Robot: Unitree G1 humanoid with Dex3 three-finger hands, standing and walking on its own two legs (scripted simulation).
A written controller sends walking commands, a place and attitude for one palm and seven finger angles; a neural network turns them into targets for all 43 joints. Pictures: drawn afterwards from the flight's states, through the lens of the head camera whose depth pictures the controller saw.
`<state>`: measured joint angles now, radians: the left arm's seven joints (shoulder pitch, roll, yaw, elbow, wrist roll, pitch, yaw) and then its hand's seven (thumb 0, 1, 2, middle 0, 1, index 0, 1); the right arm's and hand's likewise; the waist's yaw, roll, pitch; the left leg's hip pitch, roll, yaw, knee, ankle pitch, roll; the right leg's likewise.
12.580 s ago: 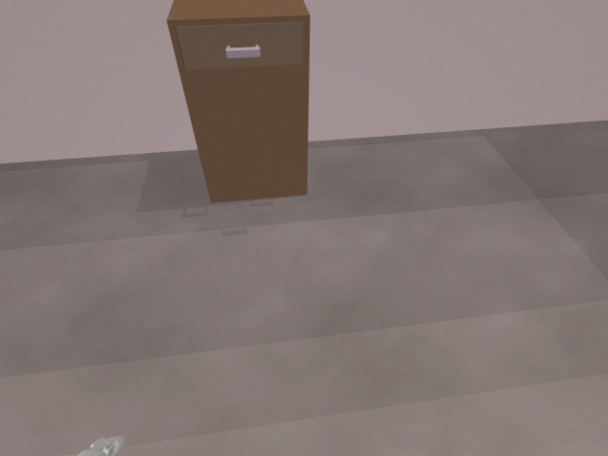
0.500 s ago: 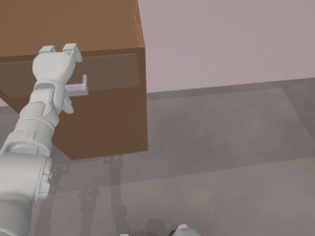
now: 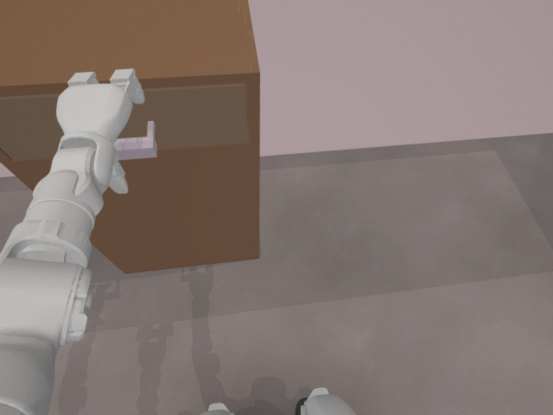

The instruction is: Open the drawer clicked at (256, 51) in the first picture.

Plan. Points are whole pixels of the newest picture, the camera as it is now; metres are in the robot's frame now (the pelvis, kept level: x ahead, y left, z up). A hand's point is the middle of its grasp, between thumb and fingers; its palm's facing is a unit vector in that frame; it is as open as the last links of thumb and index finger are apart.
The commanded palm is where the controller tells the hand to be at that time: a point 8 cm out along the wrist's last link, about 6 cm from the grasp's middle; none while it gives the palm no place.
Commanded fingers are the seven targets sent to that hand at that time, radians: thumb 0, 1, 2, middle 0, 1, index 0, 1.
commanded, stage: move the hooked fingers above the handle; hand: left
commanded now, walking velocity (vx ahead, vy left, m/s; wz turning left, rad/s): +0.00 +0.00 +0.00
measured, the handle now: (120, 139) +0.56 +0.23 +0.00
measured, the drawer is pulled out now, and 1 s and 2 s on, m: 0.00 0.00 0.00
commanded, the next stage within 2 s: lower the fingers behind the handle in 1.68 s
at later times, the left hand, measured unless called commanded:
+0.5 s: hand (101, 142) +0.51 +0.22 +0.06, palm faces +0.00 -0.04 -1.00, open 13.9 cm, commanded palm +0.49 +0.22 +0.11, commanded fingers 0.00 -0.50 0.30 -0.30 -1.20 -0.30 -1.20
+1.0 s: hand (91, 148) +0.50 +0.24 +0.06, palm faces -0.05 +0.01 -1.00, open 13.9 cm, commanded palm +0.48 +0.22 +0.11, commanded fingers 0.00 -0.50 0.30 -0.30 -1.20 -0.30 -1.20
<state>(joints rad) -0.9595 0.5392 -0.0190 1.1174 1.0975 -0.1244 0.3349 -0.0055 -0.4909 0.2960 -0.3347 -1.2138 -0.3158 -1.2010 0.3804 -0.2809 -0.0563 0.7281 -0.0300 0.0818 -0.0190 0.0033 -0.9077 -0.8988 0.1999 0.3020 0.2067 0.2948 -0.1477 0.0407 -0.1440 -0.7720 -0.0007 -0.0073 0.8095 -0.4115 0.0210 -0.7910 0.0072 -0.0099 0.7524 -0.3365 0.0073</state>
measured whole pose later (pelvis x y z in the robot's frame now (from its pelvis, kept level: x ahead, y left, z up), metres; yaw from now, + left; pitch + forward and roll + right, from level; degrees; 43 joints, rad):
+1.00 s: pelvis +0.01 +0.00 +0.01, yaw -2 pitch +19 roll -1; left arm -0.83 0.54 0.01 1.09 1.08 -0.03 0.29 0.00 -0.49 0.30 -0.32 -1.20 -0.31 -1.20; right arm 0.36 -0.26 -0.05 0.70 -0.01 0.11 -0.01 0.00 -0.91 -0.90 0.20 0.30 0.21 0.29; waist -0.10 0.06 -0.14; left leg -0.66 0.01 0.02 0.73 -0.40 0.02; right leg -0.70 0.02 0.02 0.69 -0.32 0.01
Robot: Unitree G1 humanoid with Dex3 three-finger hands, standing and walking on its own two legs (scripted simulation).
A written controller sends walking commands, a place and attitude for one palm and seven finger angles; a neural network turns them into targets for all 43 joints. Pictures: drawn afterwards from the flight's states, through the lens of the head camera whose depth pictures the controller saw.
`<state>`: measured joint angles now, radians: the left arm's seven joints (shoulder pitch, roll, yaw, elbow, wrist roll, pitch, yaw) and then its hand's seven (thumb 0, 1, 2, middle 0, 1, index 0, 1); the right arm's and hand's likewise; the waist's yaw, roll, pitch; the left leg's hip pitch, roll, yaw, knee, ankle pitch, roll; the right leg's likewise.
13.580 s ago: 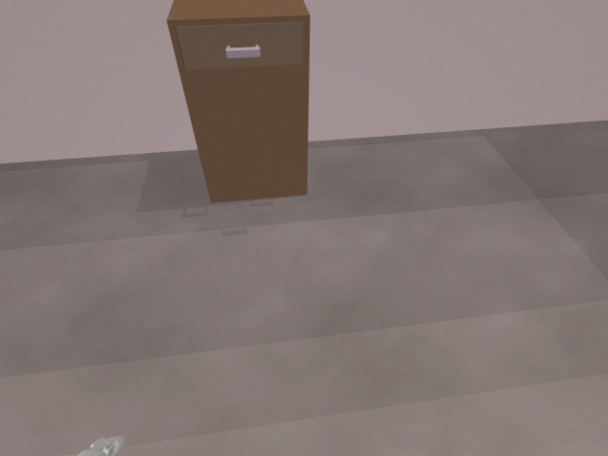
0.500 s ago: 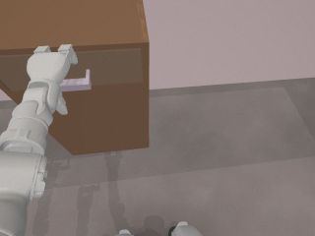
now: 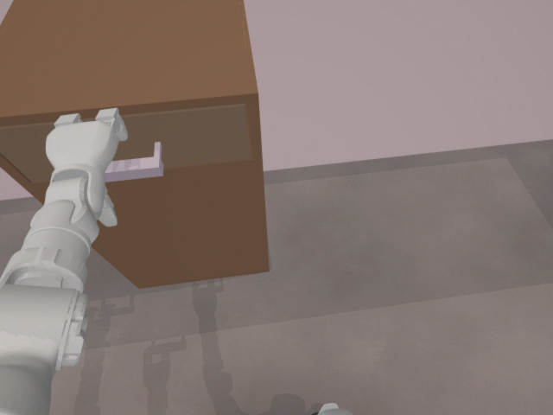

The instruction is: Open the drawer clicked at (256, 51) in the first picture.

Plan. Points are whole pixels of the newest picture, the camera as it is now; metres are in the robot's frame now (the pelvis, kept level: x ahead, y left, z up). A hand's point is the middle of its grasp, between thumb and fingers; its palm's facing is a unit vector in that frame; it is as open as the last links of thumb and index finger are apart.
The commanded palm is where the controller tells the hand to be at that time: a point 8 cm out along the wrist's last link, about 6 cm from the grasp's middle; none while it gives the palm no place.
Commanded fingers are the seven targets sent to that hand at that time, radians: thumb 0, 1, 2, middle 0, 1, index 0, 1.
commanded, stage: move the hooked fingers above the handle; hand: left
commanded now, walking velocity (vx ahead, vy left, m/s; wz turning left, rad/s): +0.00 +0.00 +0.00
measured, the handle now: (129, 160) +0.55 +0.24 -0.01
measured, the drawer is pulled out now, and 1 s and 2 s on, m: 0.00 0.00 0.00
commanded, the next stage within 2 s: lower the fingers behind the handle in 0.68 s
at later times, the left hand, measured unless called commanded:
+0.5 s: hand (113, 172) +0.48 +0.24 +0.04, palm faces -0.14 -0.01 -0.99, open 13.9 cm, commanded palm +0.47 +0.23 +0.10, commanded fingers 0.00 -0.50 0.30 -0.30 -1.20 -0.30 -1.20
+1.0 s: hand (116, 181) +0.47 +0.23 +0.03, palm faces -0.13 -0.04 -0.99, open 13.8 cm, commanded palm +0.47 +0.24 +0.09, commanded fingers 0.00 -0.50 0.30 -0.30 -1.20 -0.30 -1.20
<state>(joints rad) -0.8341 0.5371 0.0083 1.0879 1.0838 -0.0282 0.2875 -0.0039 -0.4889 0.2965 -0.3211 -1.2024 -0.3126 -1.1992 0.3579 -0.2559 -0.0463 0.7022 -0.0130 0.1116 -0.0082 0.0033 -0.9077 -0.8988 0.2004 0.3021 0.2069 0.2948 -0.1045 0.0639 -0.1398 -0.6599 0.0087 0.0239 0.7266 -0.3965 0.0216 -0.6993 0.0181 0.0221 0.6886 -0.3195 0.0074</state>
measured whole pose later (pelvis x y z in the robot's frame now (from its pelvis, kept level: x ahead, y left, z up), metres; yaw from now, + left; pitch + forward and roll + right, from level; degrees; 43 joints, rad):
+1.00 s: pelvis -0.01 +0.00 +0.00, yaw +1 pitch +19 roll -1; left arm -0.84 0.53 -0.04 1.05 1.07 -0.14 0.19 -0.01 -0.49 0.30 -0.32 -1.20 -0.32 -1.20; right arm 0.36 -0.26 -0.06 0.71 -0.01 0.08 -0.05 0.00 -0.91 -0.90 0.20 0.30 0.21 0.29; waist -0.11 0.03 -0.13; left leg -0.67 0.00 0.00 0.74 -0.39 0.02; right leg -0.70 0.01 0.00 0.69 -0.32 0.00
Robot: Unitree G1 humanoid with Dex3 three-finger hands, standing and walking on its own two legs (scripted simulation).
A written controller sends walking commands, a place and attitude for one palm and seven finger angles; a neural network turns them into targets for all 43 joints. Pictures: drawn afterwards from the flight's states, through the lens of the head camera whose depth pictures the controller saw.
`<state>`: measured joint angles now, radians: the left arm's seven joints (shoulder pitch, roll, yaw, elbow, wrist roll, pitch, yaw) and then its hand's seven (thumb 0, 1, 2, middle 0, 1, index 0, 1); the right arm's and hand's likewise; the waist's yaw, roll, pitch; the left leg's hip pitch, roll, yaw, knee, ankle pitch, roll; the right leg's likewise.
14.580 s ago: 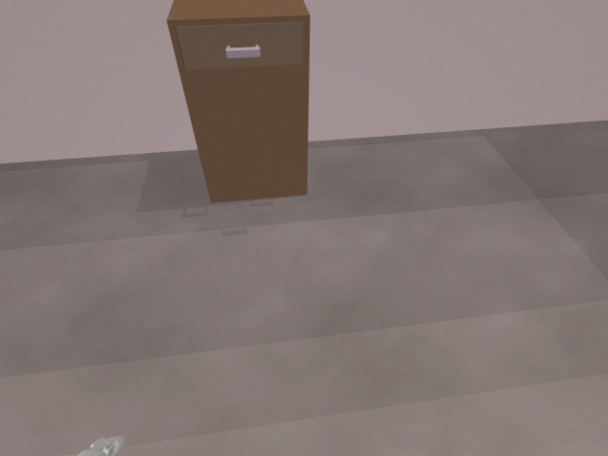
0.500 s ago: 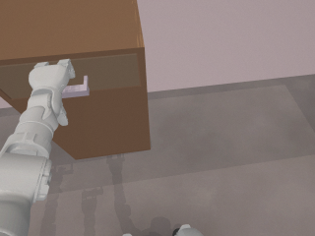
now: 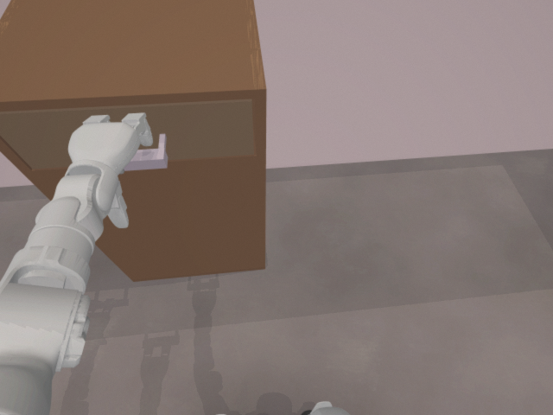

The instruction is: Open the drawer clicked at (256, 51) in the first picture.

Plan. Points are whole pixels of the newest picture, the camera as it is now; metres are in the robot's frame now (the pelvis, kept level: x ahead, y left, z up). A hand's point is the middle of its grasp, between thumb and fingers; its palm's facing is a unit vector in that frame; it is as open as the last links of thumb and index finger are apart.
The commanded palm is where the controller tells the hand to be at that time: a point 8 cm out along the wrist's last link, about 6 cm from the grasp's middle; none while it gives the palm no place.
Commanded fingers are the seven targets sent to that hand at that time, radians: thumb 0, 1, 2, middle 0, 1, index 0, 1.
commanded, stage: lower the fingers behind the handle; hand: left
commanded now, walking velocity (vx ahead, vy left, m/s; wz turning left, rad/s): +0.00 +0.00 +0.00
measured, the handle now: (133, 150) +0.56 +0.23 -0.01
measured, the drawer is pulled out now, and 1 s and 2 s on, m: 0.00 0.00 0.00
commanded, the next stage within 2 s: close the thumb around the handle in 1.38 s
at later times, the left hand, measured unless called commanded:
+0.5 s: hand (134, 167) +0.51 +0.22 +0.00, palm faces -0.11 -0.04 -0.99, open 13.9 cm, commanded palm +0.49 +0.22 +0.05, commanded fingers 0.00 -0.50 0.30 -0.30 -1.20 -0.30 -1.20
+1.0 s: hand (133, 182) +0.50 +0.23 -0.03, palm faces -0.06 -0.01 -1.00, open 13.9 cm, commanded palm +0.49 +0.22 +0.02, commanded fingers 0.00 -0.50 0.30 -0.30 -1.20 -0.30 -1.20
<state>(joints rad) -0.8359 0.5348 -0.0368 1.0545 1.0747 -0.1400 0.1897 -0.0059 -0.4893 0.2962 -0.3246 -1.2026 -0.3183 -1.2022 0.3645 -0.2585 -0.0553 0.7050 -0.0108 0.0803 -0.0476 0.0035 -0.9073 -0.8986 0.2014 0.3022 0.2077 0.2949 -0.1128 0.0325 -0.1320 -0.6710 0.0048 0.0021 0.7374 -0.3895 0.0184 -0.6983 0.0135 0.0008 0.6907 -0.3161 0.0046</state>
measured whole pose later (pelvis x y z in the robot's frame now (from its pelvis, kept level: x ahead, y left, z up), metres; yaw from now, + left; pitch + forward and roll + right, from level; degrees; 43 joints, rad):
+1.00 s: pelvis -0.01 +0.00 -0.03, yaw -1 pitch +26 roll -2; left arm -0.93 0.54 0.00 1.19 1.13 -0.05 0.38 0.00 -0.49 0.30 -0.31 -1.20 -0.31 -1.20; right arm 0.35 -0.27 -0.05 0.73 -0.05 0.05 -0.01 0.00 -0.91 -0.90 0.20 0.30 0.21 0.29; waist -0.16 0.05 -0.16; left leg -0.96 0.01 0.00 0.97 -0.47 0.02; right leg -0.97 0.02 -0.01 0.90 -0.39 0.01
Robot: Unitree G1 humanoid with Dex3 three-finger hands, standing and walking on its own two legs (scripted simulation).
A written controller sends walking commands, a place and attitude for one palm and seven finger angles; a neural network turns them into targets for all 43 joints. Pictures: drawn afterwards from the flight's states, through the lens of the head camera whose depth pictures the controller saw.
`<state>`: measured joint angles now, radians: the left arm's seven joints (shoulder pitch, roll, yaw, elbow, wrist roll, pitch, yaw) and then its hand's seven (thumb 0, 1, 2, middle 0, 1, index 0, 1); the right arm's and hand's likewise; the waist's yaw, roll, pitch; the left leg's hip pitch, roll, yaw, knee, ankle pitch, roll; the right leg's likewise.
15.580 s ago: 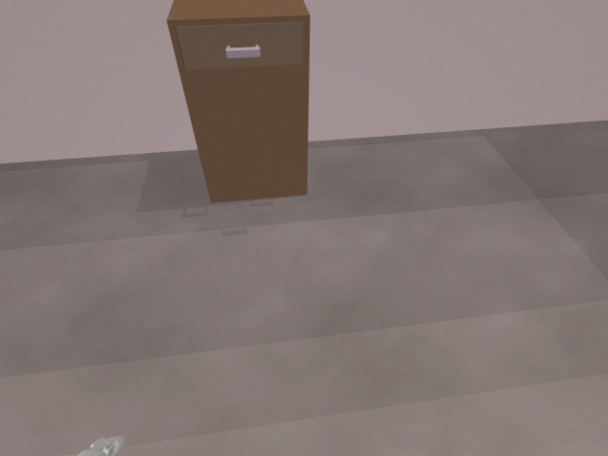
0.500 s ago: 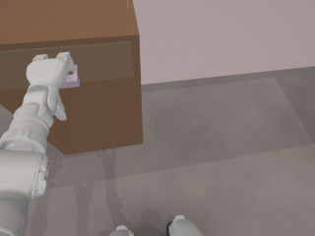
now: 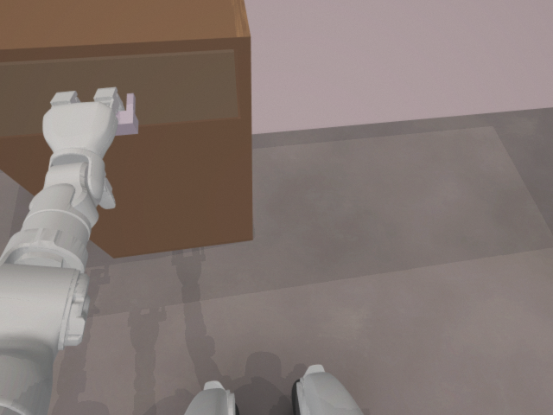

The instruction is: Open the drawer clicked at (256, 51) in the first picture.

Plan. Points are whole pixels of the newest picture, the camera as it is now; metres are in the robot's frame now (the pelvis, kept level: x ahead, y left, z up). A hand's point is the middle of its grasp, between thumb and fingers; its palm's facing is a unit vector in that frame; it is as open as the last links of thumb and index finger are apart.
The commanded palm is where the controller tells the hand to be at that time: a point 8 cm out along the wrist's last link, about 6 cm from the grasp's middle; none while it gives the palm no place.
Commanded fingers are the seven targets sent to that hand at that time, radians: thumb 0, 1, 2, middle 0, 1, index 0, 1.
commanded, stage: lower the fingers behind the handle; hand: left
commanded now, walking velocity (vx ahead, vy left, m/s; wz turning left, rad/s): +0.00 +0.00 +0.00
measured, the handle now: (96, 113) +0.57 +0.23 +0.03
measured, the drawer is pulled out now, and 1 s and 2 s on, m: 0.00 0.00 0.04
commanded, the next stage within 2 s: close the thumb around the handle in 0.38 s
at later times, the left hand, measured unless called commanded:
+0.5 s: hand (99, 152) +0.51 +0.23 +0.01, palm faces -0.06 -0.02 -1.00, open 13.9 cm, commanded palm +0.49 +0.22 +0.06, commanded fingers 0.00 -0.39 0.35 -0.31 -1.21 -0.31 -1.21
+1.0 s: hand (95, 154) +0.50 +0.23 +0.01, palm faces -0.05 -0.02 -1.00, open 7.4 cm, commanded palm +0.49 +0.23 +0.06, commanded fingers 0.00 0.90 0.90 -0.40 -1.35 -0.40 -1.35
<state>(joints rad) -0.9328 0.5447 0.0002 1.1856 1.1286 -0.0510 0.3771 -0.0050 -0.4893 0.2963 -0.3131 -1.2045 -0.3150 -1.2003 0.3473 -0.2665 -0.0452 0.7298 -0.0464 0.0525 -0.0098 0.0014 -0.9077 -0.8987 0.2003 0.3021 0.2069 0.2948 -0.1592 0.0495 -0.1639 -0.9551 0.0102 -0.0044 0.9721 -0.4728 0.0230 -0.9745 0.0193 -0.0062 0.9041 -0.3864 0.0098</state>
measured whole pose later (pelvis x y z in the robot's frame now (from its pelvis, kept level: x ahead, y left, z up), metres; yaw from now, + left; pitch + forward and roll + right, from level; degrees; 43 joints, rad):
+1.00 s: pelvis +0.00 +0.00 +0.00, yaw -1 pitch +25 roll -2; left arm -0.86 0.54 0.02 1.12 1.11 -0.07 0.38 0.00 0.48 0.71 -0.32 -1.26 -0.35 -1.25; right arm 0.36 -0.26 -0.05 0.74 -0.04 0.06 -0.01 0.00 -0.91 -0.90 0.20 0.30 0.21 0.29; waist -0.14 0.05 -0.16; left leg -0.92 0.01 0.01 0.96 -0.48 0.03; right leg -0.95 0.02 0.01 0.89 -0.39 0.02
